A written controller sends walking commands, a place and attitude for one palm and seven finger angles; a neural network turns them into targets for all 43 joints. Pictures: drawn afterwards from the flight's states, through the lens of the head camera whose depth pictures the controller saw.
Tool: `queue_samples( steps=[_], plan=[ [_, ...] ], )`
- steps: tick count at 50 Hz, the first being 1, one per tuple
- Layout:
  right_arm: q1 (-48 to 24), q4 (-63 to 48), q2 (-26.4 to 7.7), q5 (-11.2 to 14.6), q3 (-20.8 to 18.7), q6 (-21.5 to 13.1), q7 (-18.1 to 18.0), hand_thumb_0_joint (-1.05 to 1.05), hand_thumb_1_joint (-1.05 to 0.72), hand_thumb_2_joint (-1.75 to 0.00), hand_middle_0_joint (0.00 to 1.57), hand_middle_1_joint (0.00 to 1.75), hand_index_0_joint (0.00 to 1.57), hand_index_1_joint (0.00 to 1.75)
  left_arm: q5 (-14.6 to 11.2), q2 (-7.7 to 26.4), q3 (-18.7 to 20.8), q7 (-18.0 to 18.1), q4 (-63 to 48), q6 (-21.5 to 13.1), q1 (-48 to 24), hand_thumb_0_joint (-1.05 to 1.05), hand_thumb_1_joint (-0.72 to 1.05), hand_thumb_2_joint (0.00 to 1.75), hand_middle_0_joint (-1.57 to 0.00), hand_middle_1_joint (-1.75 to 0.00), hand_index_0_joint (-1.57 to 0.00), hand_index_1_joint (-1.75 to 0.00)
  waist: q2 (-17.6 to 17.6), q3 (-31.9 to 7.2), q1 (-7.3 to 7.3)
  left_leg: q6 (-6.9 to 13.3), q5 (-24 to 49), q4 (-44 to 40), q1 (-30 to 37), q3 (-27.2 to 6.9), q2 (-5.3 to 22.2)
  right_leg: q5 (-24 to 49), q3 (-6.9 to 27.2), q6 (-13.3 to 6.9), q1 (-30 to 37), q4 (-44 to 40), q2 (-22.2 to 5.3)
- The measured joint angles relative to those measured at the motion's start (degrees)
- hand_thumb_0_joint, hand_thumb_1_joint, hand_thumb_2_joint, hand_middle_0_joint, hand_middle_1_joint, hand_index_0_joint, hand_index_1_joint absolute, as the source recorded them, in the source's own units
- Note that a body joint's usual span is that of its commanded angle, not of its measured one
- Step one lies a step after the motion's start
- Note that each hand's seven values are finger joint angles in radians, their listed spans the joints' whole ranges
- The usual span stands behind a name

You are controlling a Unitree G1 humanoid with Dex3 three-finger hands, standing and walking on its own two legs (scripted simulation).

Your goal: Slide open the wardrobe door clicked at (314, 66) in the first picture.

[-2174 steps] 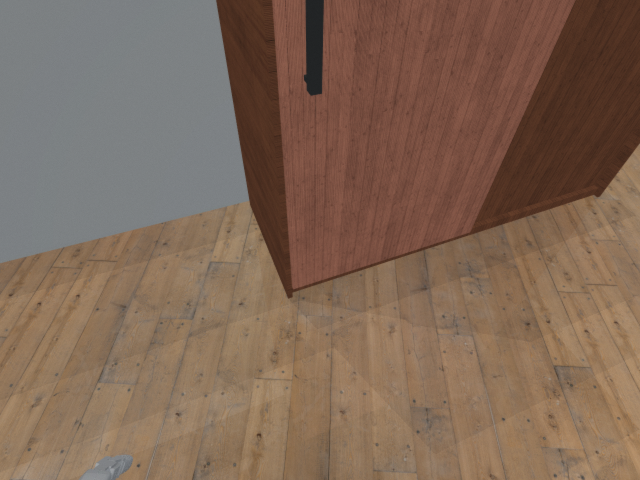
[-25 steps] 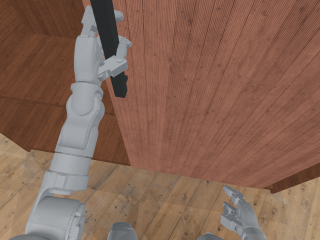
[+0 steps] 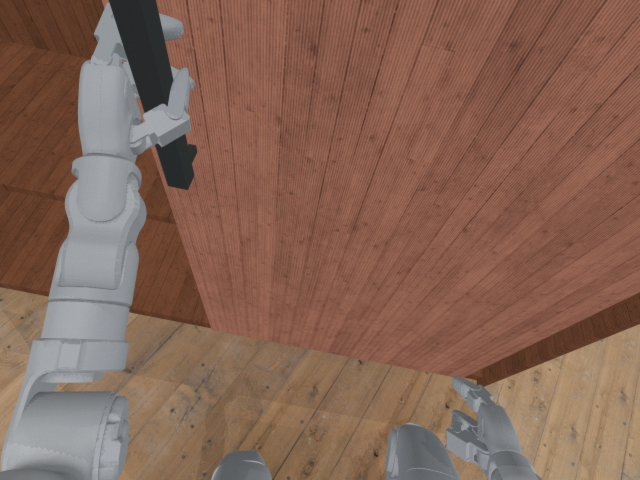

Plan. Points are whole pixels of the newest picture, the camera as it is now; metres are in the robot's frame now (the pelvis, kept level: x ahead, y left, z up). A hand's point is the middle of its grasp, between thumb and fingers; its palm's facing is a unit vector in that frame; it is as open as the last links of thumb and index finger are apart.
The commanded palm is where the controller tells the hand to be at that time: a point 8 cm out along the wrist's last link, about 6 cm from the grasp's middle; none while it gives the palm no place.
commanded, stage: stop walking and hold the door there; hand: left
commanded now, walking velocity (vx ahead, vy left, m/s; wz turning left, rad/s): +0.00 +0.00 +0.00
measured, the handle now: (163, 71) +0.44 +0.27 +0.20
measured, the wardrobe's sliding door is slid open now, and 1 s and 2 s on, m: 0.69 0.69 0.69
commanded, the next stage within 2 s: none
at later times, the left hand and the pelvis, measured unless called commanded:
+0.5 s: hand (178, 107) +0.40 +0.24 +0.18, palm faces +0.58 -0.78 -0.23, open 6.6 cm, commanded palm +0.36 +0.27 +0.16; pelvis +0.01 -0.09 -0.01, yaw -6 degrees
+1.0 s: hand (180, 110) +0.40 +0.24 +0.18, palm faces +0.53 -0.82 -0.22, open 6.6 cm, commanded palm +0.36 +0.27 +0.16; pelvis -0.01 -0.07 -0.02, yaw -10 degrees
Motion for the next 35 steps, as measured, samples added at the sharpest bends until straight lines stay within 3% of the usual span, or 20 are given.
queue_samples(
  steps=[3,7,9,11,12,13,15,18,20,22,27,30,35],
  plan=[
    [1.03,-1.38,0.8,0.05,0.53,-1.02,-0.63,0.01,-0.91,-0.9,0.2,0.3,0.2,0.3,-1.07,1.48,1.99,-0.37,1.25,0.5,1.7,-0.04,0.67,0.81,-0.45,-1.4,-0.27,-1.31,0.4,-1.32,0.13,-1.36,1.36,-2.93,1.9,0.86,1.71,2.15,-1.68,0.79,1.51,-7.76,-0.5],
    [2.45,-2.33,0.49,0.28,1.74,-2.75,-1.35,0.01,-0.91,-0.9,0.21,0.3,0.2,0.3,-2.16,3.91,5.93,-0.19,4.19,1.39,3.58,-0.05,0.66,0.81,-0.45,-1.4,-0.27,-1.36,0.66,-2.68,-0.67,-3.08,2.29,-4.63,3.27,1.57,1.85,2.55,-4.8,1.04,6.84,-21.72,0.78],
    [3.12,-2.71,-0.13,0.39,2.29,-3.5,-1.61,0.01,-0.9,-0.9,0.21,0.3,0.2,0.3,-2.63,5.88,8.38,0.07,6.5,1.95,4.43,-0.08,0.64,0.81,-0.45,-1.4,-0.27,-1.37,0.84,-3.29,-1.18,-4.13,1.64,-3.37,3.1,1.94,1.63,3.04,-6.28,0.74,10.66,-29.79,2.09],
    [4.01,-2.96,-1.07,0.7,2.7,-4.12,-1.6,0.01,-0.9,-0.9,0.21,0.3,0.2,0.3,-2.81,8.19,10.83,0.33,9.46,2.78,4.75,-0.11,0.62,0.8,-0.45,-1.4,-0.27,-1.38,0.31,-4.26,-1.63,-5.16,-0.51,0.59,1.75,2.32,0.9,8.03,-7.03,0.27,15.4,-39.04,2.72],
    [4.46,-3.05,-1.57,0.84,2.92,-4.27,-1.59,0.01,-0.9,-0.9,0.21,0.3,0.2,0.3,-2.64,9.79,12.05,0.35,11.16,3.13,4.69,-0.12,0.61,0.8,-0.45,-1.4,-0.26,-1.38,-0.84,-5.19,-2.11,-4.89,-2.43,4.12,0.09,2.54,-0.11,10.51,-6.39,-1.12,17.42,-42.76,2.1],
    [3.68,-2.34,-3.02,0.89,2.82,-4.17,-1.76,0.01,-0.9,-0.9,0.21,0.3,0.2,0.3,-2.36,10.19,14.1,0.81,12.56,2.86,5.24,-0.14,0.59,0.8,-0.45,-1.4,-0.25,-1.37,0.6,-5.26,-2.73,-3.96,-7.12,9.32,-2.33,0.56,-0.29,7.48,-6.42,-3.16,16.78,-41.55,2.52],
    [1.72,-0.2,-5.75,0.72,1.59,-3.82,-2.67,0.01,-0.9,-0.9,0.21,0.3,0.2,0.3,-2.0,10.18,17.85,1.51,14.77,2.16,6.71,-0.16,0.59,0.79,-0.45,-1.4,-0.25,-1.38,3.58,-4.14,-4.22,-2.44,-15.09,20.9,-7.23,-5.24,-3.64,4.56,-6.22,-5.43,15.42,-38.76,3.02],
    [1.54,2.52,-7.95,1.16,0.18,-3.84,-3.59,0.01,-0.91,-0.9,0.2,0.3,0.2,0.3,-2.34,10.53,20.92,1.75,16.83,1.77,8.24,-0.17,0.58,0.78,-0.45,-1.4,-0.27,-1.39,3.08,-3.39,-5.03,-2.05,-15.32,32.26,-11.8,-7.76,-9.7,5.9,-4.45,-5.74,15.63,-40.15,2.15],
    [2.51,3.59,-8.58,1.08,0.16,-3.49,-4.08,0.01,-0.91,-0.9,0.2,0.3,0.2,0.3,-1.77,11.14,22.71,1.36,18.45,0.32,9.26,-0.17,0.58,0.78,-0.45,-1.4,-0.28,-1.39,1.59,-4.05,-5.9,-1.97,-12.71,33.82,-13.05,-7.67,-11.6,6.95,-3.72,-6.02,16.24,-41.98,1.89],
    [4.04,4.02,-8.99,0.96,0.19,-3.33,-4.5,0.01,-0.91,-0.9,0.2,0.3,0.2,0.3,-1.11,11.82,23.9,1.22,19.41,-0.58,10.21,-0.17,0.57,0.78,-0.45,-1.4,-0.29,-1.38,0.09,-5.08,-6.54,-1.74,-10.83,30.78,-12.52,-7.45,-12.5,7.84,-3.11,-6.28,16.88,-43.71,2.03],
    [8.37,4.19,-10.13,0.77,-0.31,-4.21,-5.57,0.01,-0.91,-0.9,0.2,0.3,0.2,0.3,-0.16,12.21,24.34,1.84,19.52,-1.17,11.05,-0.15,0.58,0.8,-0.45,-1.4,-0.28,-1.36,-1.94,-7.9,-7.05,-0.64,-8.35,13.49,-6.79,-6.87,-12.74,9.39,-2.31,-6.66,17.62,-46.11,3.61],
    [10.21,4.01,-10.83,0.76,-0.76,-4.45,-5.89,0.01,-0.91,-0.9,0.2,0.3,0.2,0.3,0.06,11.78,23.49,2.37,18.58,-1.54,11.08,-0.14,0.59,0.81,-0.45,-1.4,-0.27,-1.35,-1.48,-9.3,-7.7,-0.06,-1.49,1.56,-1.85,-7.01,-12.16,9.64,-2.92,-6.41,17.68,-46.11,5.27],
    [11.3,3.47,-8.59,1.16,-0.34,-3.79,-5.82,0.01,-0.91,-0.9,0.2,0.3,0.19,0.3,-0.05,12.62,21.66,3.12,18.45,-1.52,11.53,-0.13,0.61,0.79,-0.45,-1.4,-0.25,-1.33,-3.58,-10.55,-7.66,0.87,1.52,-1.15,-0.08,-5.11,-11.94,7.66,-1.79,-3.66,17.65,-45.59,5.14]
  ],
)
